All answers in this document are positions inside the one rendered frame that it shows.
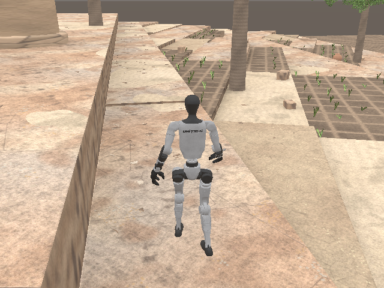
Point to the robot right hand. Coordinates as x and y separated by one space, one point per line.
214 156

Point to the robot right shin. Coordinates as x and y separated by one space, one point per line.
206 227

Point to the right robot forearm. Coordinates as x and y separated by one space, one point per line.
220 153

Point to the left robot forearm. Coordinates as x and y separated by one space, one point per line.
160 161

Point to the right robot upper arm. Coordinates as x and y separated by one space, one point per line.
210 126

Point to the left robot upper arm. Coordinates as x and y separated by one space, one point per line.
173 126

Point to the left robot thigh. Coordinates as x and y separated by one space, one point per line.
178 181

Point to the robot left hand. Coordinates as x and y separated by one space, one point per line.
154 177

